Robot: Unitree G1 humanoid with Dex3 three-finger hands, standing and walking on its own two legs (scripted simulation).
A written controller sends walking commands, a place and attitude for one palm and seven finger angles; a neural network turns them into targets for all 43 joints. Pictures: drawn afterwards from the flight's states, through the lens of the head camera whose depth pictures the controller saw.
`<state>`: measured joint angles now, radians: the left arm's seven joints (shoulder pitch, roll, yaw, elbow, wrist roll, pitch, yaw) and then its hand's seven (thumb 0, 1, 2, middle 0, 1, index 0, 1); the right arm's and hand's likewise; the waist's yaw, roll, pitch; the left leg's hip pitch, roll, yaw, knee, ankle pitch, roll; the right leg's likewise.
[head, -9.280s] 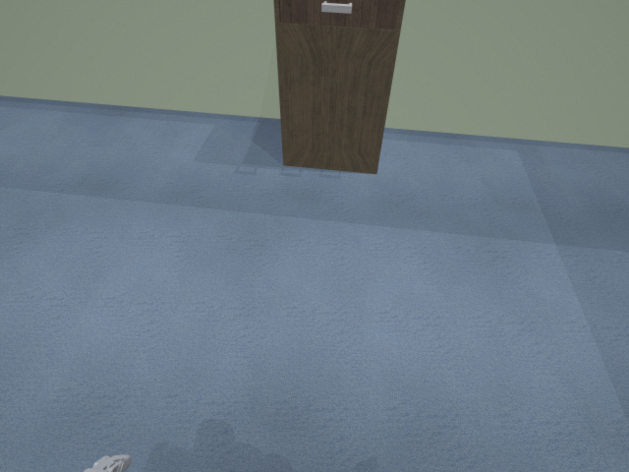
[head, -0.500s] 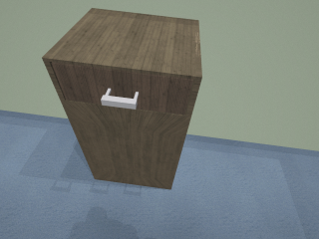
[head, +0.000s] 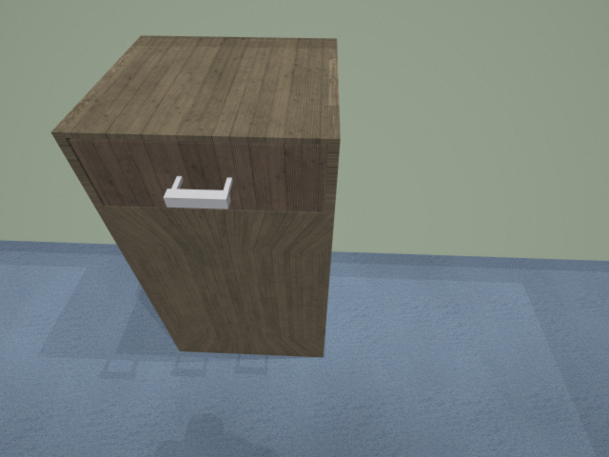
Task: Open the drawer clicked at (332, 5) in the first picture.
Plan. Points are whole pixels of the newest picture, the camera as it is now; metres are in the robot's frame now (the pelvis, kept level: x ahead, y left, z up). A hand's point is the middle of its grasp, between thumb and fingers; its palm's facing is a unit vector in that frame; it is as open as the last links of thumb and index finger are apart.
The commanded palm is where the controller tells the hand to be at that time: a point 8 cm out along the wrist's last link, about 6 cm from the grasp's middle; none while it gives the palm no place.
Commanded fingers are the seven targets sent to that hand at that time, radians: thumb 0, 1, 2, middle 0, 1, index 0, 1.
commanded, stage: come to a stop and stand still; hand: left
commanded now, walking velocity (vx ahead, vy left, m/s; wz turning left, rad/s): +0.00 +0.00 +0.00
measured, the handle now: (200, 190) +0.55 +0.22 +0.02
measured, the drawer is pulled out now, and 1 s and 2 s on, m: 0.00 0.00 0.00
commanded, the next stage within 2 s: look again from close up in 0.34 s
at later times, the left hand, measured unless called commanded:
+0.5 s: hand out of the picture -0.05 +0.12 -0.17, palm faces +0.05 -0.99 -0.10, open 7.4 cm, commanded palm none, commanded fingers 0.00 0.90 0.90 -0.20 -0.30 -0.20 -0.30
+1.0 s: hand out of the picture +0.04 +0.20 -0.17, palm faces +0.01 -0.98 -0.21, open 7.3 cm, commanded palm none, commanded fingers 0.00 0.90 0.90 -0.20 -0.30 -0.20 -0.30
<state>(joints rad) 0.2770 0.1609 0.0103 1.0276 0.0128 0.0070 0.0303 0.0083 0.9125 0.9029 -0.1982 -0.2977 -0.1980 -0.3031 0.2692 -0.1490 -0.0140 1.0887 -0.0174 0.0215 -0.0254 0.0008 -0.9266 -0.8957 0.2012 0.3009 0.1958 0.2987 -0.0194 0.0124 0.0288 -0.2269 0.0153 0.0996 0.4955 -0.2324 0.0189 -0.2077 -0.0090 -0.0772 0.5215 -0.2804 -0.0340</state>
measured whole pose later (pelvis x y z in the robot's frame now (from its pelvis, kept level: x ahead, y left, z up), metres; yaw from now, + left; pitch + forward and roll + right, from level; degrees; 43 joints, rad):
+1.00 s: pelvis +0.03 +0.02 +0.00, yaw -1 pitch -1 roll +0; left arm 0.30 0.15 -0.01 1.08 0.01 -0.02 0.04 0.01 0.92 0.90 -0.20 -0.30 -0.20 -0.30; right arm 0.32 -0.14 0.02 1.11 -0.02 -0.03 -0.02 0.00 -0.92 -0.90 0.20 0.30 0.20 0.30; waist -0.01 0.02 0.00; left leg -0.19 -0.03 0.10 0.45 -0.25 0.05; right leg -0.18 -0.03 -0.05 0.48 -0.29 0.00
